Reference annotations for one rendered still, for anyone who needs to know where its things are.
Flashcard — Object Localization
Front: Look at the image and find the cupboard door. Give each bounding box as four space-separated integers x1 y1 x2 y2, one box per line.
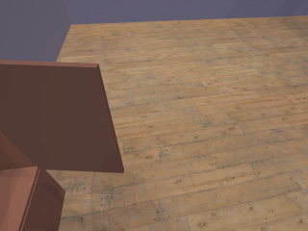
0 60 124 173

